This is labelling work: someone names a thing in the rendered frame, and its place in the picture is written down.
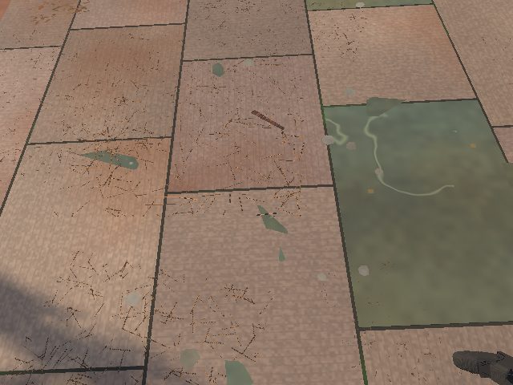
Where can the robot right hand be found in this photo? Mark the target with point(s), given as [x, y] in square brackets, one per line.
[498, 367]

